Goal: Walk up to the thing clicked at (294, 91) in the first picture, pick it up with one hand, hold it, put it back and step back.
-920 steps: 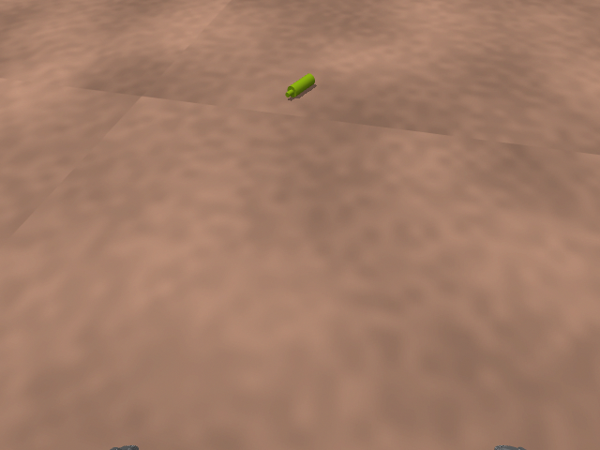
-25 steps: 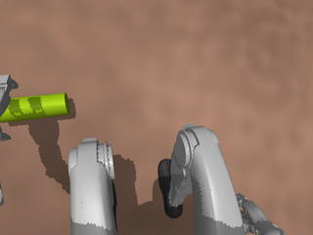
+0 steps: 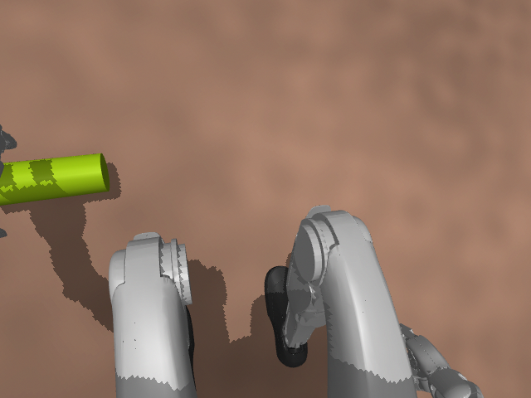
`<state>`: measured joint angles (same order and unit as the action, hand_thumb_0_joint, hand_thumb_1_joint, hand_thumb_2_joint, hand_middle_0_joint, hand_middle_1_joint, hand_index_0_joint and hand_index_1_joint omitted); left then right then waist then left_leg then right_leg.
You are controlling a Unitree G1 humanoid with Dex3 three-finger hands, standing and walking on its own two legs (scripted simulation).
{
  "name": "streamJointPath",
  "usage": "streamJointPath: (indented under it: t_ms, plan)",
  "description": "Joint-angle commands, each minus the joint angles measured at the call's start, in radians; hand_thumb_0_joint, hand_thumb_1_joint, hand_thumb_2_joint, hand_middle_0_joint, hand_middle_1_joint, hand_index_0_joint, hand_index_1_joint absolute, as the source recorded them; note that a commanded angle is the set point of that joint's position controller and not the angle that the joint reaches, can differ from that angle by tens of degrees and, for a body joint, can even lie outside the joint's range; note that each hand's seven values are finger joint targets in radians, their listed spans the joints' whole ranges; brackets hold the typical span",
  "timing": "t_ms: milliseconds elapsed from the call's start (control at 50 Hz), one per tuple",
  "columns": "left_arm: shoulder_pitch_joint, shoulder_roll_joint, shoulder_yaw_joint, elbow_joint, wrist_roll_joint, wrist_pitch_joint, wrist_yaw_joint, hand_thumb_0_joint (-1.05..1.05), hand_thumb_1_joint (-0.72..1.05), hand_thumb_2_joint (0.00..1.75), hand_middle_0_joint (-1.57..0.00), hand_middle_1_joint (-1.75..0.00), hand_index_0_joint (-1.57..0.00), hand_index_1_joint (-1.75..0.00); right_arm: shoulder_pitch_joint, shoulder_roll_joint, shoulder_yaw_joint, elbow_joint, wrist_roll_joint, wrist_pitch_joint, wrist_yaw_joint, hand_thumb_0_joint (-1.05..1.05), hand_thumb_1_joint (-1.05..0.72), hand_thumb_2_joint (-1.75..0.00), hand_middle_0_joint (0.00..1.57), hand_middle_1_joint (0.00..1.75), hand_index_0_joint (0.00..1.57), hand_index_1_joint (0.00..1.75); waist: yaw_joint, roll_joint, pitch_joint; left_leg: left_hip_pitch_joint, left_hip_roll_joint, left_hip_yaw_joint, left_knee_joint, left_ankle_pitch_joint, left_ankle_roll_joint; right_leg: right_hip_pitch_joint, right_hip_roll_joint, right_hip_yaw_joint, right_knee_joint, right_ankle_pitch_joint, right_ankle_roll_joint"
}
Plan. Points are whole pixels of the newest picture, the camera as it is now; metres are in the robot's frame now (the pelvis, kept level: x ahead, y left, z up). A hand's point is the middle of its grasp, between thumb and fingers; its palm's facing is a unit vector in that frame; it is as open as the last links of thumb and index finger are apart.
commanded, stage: rise first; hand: left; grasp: from above
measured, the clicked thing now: (33, 180) +0.44 +0.35 -0.28
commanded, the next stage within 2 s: approach in 1.22 s
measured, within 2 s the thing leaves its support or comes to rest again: neither
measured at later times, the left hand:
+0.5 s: hand out of the picture +0.39 +0.37 -0.17, palm faces -0.45 -0.09 -0.89, open 14.0 cm
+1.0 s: hand out of the picture +0.40 +0.36 -0.18, palm faces -0.44 -0.11 -0.89, open 13.9 cm
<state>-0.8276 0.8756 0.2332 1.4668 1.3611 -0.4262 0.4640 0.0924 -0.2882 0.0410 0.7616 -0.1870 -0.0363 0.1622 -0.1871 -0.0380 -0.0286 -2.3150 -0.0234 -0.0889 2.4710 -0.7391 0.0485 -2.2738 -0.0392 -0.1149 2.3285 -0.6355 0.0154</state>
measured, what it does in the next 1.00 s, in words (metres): stands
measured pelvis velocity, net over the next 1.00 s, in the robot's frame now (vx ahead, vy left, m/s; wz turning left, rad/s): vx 0.00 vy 0.00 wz -0.01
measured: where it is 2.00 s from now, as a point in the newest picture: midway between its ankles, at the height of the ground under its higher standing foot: (235, 352)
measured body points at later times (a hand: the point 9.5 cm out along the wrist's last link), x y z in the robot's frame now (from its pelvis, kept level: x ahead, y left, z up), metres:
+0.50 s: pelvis +0.00 +0.00 +0.00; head +0.23 +0.09 +0.37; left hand +0.41 +0.37 -0.12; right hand +0.09 -0.28 -0.10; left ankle +0.06 +0.11 -0.29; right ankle +0.11 -0.12 -0.29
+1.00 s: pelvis +0.00 +0.00 -0.01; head +0.23 +0.10 +0.37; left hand +0.42 +0.37 -0.12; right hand +0.08 -0.28 -0.10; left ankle +0.06 +0.11 -0.29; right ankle +0.11 -0.12 -0.29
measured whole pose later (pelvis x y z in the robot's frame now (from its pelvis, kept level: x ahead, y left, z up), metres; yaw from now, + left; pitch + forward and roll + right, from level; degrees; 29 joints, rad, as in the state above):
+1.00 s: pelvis +0.00 +0.00 -0.01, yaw -1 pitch +32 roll -10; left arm -0.85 0.90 0.22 1.48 1.38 -0.44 0.46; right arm 0.10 -0.29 0.07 0.76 -0.18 -0.05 0.16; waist -0.20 -0.04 -0.03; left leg -2.32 -0.02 -0.10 2.49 -0.73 0.05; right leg -2.28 -0.03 -0.12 2.34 -0.62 0.02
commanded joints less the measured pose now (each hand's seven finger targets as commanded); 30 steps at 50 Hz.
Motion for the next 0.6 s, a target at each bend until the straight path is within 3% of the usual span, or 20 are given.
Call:
streamJointPath:
  t_ms: [0, 20, 60, 80, 120, 160, 200, 220, 240, 260, 300, 320, 360, 400, 420, 440, 460, 480, 520, 580]
  plan:
    - [-0.24, 0.311, 0.036, -0.097, -0.016, -0.005, 0.04, 0.0, -0.56, 1.04, -0.09, -1.0, -0.07, -1.02, 0.183, -0.269, -0.078, -0.009, -0.002, -0.005, -0.011, 0.0, -0.9, -0.9, 0.2, 0.3, 0.2, 0.3, -0.008, 0.302, -0.65, 0.52, -0.019, 0.018, -0.292, 0.25, -0.011, 0.283, 0.055, -0.039, -0.18, 0.164, -0.039]
    - [-0.258, 0.294, 0.013, -0.107, -0.016, -0.005, 0.038, 0.0, -0.56, 1.04, -0.08, -1.02, -0.07, -1.04, 0.186, -0.261, -0.076, 0.002, 0.001, -0.007, -0.01, 0.0, -0.9, -0.9, 0.2, 0.3, 0.2, 0.3, -0.002, 0.317, -0.635, 0.527, -0.018, 0.018, -0.299, 0.23, -0.014, 0.267, 0.055, -0.038, -0.181, 0.146, -0.041]
    - [-0.264, 0.296, 0.017, -0.121, -0.017, -0.004, 0.042, 0.0, -0.57, 1.05, -0.09, -1.0, -0.06, -1.03, 0.183, -0.272, -0.081, 0.0, 0.0, -0.011, -0.009, 0.0, -0.9, -0.9, 0.2, 0.3, 0.2, 0.3, -0.007, 0.342, -0.635, 0.542, -0.014, 0.004, -0.316, 0.221, -0.018, 0.245, 0.052, -0.048, -0.172, 0.14, -0.037]
    - [-0.234, 0.302, 0.018, -0.129, -0.011, -0.001, 0.042, 0.0, -0.56, 1.04, -0.08, -1.02, -0.06, -1.04, 0.182, -0.266, -0.077, -0.003, 0.002, -0.011, -0.008, 0.0, -0.9, -0.9, 0.2, 0.3, 0.2, 0.3, 0.007, 0.359, -0.647, 0.548, -0.016, 0.008, -0.323, 0.217, -0.019, 0.254, 0.055, -0.049, -0.175, 0.133, -0.039]
    - [-0.233, 0.282, 0.012, -0.123, -0.023, 0.008, 0.044, 0.0, -0.56, 1.04, -0.08, -1.02, -0.06, -1.04, 0.175, -0.266, -0.084, -0.006, 0.006, -0.013, -0.008, 0.0, -0.9, -0.9, 0.2, 0.3, 0.2, 0.3, 0.009, 0.348, -0.634, 0.547, -0.012, -0.003, -0.334, 0.194, -0.023, 0.227, 0.051, -0.051, -0.171, 0.117, -0.037]
    - [-0.259, 0.297, 0.007, -0.145, -0.016, 0.013, 0.04, 0.0, -0.56, 1.04, -0.08, -1.03, -0.07, -1.04, 0.176, -0.265, -0.081, -0.006, 0.006, -0.016, -0.006, 0.0, -0.9, -0.9, 0.2, 0.3, 0.2, 0.3, -0.001, 0.35, -0.639, 0.547, -0.013, 0.0, -0.328, 0.188, -0.019, 0.232, 0.054, -0.048, -0.175, 0.119, -0.039]
    - [-0.23, 0.326, 0.033, -0.165, -0.013, 0.021, 0.042, 0.0, -0.55, 1.03, -0.09, -1.03, -0.07, -1.04, 0.175, -0.271, -0.089, -0.02, 0.015, -0.016, -0.008, 0.0, -0.9, -0.9, 0.2, 0.3, 0.2, 0.3, 0.016, 0.367, -0.667, 0.57, -0.011, -0.001, -0.33, 0.233, -0.022, 0.242, 0.051, -0.045, -0.164, 0.152, -0.038]
    - [-0.239, 0.302, 0.017, -0.162, -0.024, 0.026, 0.041, 0.0, -0.56, 1.04, -0.09, -1.02, -0.07, -1.04, 0.175, -0.264, -0.086, -0.008, 0.017, -0.016, -0.006, 0.0, -0.91, -0.9, 0.2, 0.3, 0.2, 0.3, 0.016, 0.365, -0.654, 0.566, -0.011, -0.002, -0.33, 0.23, -0.024, 0.23, 0.051, -0.041, -0.162, 0.147, -0.04]
    - [-0.256, 0.296, 0.022, -0.169, -0.024, 0.026, 0.042, 0.0, -0.57, 1.05, -0.08, -1.01, -0.06, -1.03, 0.177, -0.271, -0.088, -0.008, 0.013, -0.015, -0.004, 0.0, -0.9, -0.9, 0.2, 0.3, 0.2, 0.3, 0.001, 0.367, -0.658, 0.585, -0.007, -0.014, -0.331, 0.256, -0.028, 0.221, 0.046, -0.047, -0.158, 0.165, -0.034]
    - [-0.249, 0.294, 0.011, -0.182, -0.02, 0.025, 0.04, 0.0, -0.55, 1.03, -0.09, -1.03, -0.07, -1.04, 0.179, -0.266, -0.085, -0.005, 0.017, -0.014, -0.005, 0.0, -0.9, -0.9, 0.2, 0.3, 0.2, 0.3, 0.01, 0.388, -0.667, 0.581, -0.013, -0.001, -0.324, 0.266, -0.023, 0.236, 0.05, -0.043, -0.163, 0.173, -0.035]
    - [-0.237, 0.31, 0.027, -0.166, -0.024, 0.032, 0.036, 0.0, -0.56, 1.04, -0.08, -1.03, -0.07, -1.04, 0.181, -0.273, -0.092, -0.016, 0.02, -0.016, -0.003, 0.0, -0.9, -0.9, 0.2, 0.3, 0.2, 0.3, -0.002, 0.366, -0.664, 0.581, -0.01, -0.009, -0.322, 0.287, -0.024, 0.241, 0.047, -0.045, -0.155, 0.193, -0.034]
    - [-0.216, 0.32, 0.039, -0.16, -0.024, 0.038, 0.033, 0.0, -0.56, 1.04, -0.08, -1.03, -0.07, -1.04, 0.192, -0.276, -0.093, -0.018, 0.018, -0.016, -0.002, 0.0, -0.9, -0.9, 0.2, 0.3, 0.2, 0.3, 0.008, 0.352, -0.673, 0.586, -0.011, 0.001, -0.314, 0.305, -0.022, 0.257, 0.048, -0.042, -0.162, 0.207, -0.036]
    - [-0.221, 0.277, 0.012, -0.156, -0.029, 0.04, 0.02, 0.0, -0.56, 1.04, -0.09, -1.02, -0.07, -1.04, 0.199, -0.27, -0.09, -0.021, 0.019, -0.017, 0.001, 0.0, -0.91, -0.9, 0.2, 0.3, 0.2, 0.3, -0.006, 0.343, -0.667, 0.577, -0.014, 0.006, -0.31, 0.313, -0.021, 0.272, 0.048, -0.041, -0.17, 0.217, -0.036]
    - [-0.216, 0.287, 0.023, -0.14, -0.039, 0.04, 0.012, 0.0, -0.55, 1.03, -0.09, -1.03, -0.08, -1.04, 0.197, -0.274, -0.091, -0.019, 0.021, -0.017, 0.0, 0.0, -0.91, -0.9, 0.2, 0.3, 0.2, 0.3, -0.001, 0.338, -0.652, 0.562, -0.013, -0.003, -0.327, 0.271, -0.02, 0.264, 0.048, -0.045, -0.177, 0.186, -0.035]
    - [-0.239, 0.279, 0.008, -0.149, -0.049, 0.039, 0.004, 0.0, -0.56, 1.03, -0.09, -1.02, -0.08, -1.04, 0.185, -0.27, -0.088, -0.033, 0.024, -0.02, 0.002, 0.0, -0.91, -0.9, 0.2, 0.3, 0.2, 0.3, -0.006, 0.342, -0.633, 0.541, -0.015, -0.005, -0.336, 0.229, -0.02, 0.25, 0.045, -0.044, -0.178, 0.152, -0.037]
    - [-0.213, 0.305, 0.032, -0.147, -0.049, 0.038, 0.002, 0.0, -0.56, 1.04, -0.09, -1.02, -0.07, -1.04, 0.196, -0.278, -0.092, -0.027, 0.024, -0.018, 0.001, 0.0, -0.91, -0.9, 0.2, 0.3, 0.2, 0.3, 0.007, 0.34, -0.647, 0.546, -0.014, -0.005, -0.339, 0.225, -0.018, 0.265, 0.045, -0.045, -0.183, 0.151, -0.036]
    - [-0.2, 0.314, 0.029, -0.121, -0.039, 0.041, -0.006, 0.0, -0.56, 1.04, -0.1, -1.02, -0.08, -1.05, 0.199, -0.277, -0.088, -0.026, 0.023, -0.018, 0.001, 0.0, -0.91, -0.9, 0.2, 0.3, 0.2, 0.3, 0.003, 0.33, -0.629, 0.531, -0.017, 0.002, -0.33, 0.227, -0.018, 0.266, 0.048, -0.043, -0.176, 0.154, -0.038]
    - [-0.24, 0.273, -0.002, -0.139, -0.047, 0.037, -0.017, 0.0, -0.57, 1.05, -0.1, -1.02, -0.07, -1.04, 0.19, -0.274, -0.086, -0.04, 0.024, -0.022, 0.004, 0.0, -0.91, -0.9, 0.2, 0.3, 0.2, 0.3, -0.013, 0.32, -0.618, 0.526, -0.016, -0.001, -0.325, 0.22, -0.019, 0.257, 0.045, -0.041, -0.18, 0.15, -0.038]
    - [-0.223, 0.319, 0.032, -0.163, -0.047, 0.027, -0.016, 0.0, -0.56, 1.04, -0.1, -1.02, -0.08, -1.04, 0.193, -0.276, -0.09, -0.032, 0.028, -0.016, -0.002, 0.0, -0.91, -0.9, 0.2, 0.3, 0.2, 0.3, 0.009, 0.337, -0.651, 0.544, -0.016, 0.001, -0.329, 0.223, -0.018, 0.271, 0.048, -0.041, -0.181, 0.149, -0.038]
    - [-0.231, 0.318, 0.028, -0.167, -0.042, 0.015, -0.022, 0.0, -0.56, 1.04, -0.1, -1.02, -0.08, -1.04, 0.2, -0.276, -0.085, -0.027, 0.022, -0.014, -0.002, 0.0, -0.91, -0.9, 0.2, 0.3, 0.2, 0.3, -0.008, 0.324, -0.647, 0.533, -0.018, 0.014, -0.309, 0.245, -0.016, 0.297, 0.048, -0.036, -0.185, 0.169, -0.037]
